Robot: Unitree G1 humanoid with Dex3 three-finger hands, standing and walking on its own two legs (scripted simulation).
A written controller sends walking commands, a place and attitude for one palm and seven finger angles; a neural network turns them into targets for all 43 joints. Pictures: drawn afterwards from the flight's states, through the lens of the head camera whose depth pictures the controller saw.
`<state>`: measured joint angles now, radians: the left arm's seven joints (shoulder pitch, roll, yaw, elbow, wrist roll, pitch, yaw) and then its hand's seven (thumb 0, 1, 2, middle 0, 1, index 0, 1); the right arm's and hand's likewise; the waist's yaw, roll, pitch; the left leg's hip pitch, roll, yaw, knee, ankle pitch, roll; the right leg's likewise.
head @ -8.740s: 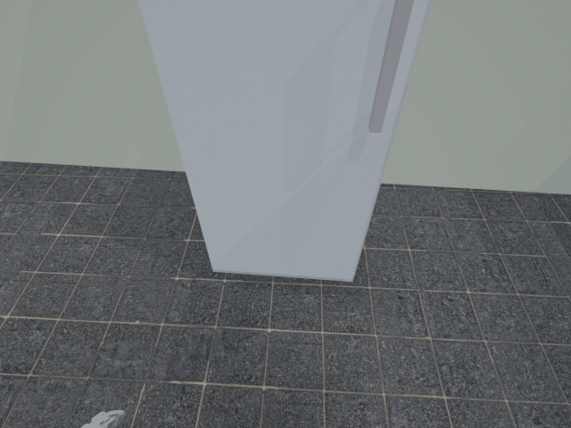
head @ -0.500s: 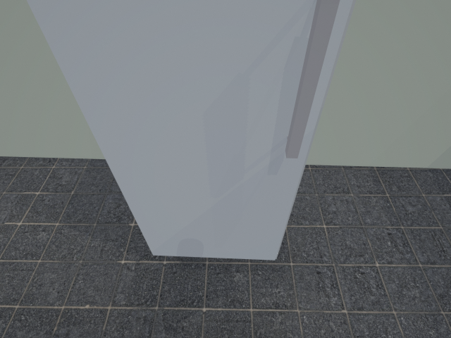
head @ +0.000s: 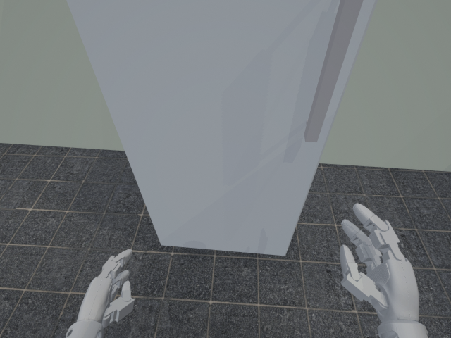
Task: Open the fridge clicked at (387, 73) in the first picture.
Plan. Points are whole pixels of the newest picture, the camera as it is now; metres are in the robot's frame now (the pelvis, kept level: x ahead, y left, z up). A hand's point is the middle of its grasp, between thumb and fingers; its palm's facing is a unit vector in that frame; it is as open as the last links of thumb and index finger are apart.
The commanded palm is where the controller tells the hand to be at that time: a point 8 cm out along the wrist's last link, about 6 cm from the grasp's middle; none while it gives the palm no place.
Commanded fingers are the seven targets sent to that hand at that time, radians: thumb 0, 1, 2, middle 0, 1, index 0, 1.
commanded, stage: raise the hand to about handle height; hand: right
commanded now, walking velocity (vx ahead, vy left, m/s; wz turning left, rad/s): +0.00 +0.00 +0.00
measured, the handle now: (328, 64) +0.55 -0.14 +0.23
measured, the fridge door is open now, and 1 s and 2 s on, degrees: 0 0 0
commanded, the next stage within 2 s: move the hooked fingers beside the handle in 1.76 s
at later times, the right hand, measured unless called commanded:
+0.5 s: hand (406, 267) +0.23 -0.23 +0.10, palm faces +0.07 +1.00 -0.05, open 11.1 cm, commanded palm +0.19 -0.28 +0.12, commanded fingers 0.00 0.10 -0.47 0.27 0.94 0.27 0.94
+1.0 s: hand out of the picture +0.25 -0.30 +0.21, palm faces +0.15 +0.99 -0.06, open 13.7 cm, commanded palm +0.22 -0.34 +0.22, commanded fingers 0.00 0.50 -0.30 0.30 1.20 0.30 1.20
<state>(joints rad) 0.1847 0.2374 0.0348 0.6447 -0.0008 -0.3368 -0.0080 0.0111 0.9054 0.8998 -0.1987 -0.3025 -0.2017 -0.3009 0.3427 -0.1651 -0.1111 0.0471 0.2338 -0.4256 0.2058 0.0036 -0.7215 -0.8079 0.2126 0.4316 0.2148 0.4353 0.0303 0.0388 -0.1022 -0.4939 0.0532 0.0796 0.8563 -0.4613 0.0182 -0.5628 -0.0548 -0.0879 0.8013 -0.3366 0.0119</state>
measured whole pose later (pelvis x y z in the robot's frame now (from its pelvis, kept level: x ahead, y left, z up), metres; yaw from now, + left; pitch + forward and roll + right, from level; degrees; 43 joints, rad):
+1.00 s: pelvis +0.01 -0.03 +0.03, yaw -2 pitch -4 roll +1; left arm 0.16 0.22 -0.09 0.65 -0.07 -0.29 0.11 0.01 0.90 0.90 -0.20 -0.30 -0.20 -0.30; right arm -0.01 -0.42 -0.40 -0.07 0.34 0.16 0.32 -0.01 0.43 -0.33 0.30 1.16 0.30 1.16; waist -0.09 -0.01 0.00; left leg -0.11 0.05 0.11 0.48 -0.30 -0.02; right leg -0.23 -0.03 -0.06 0.53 -0.23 -0.02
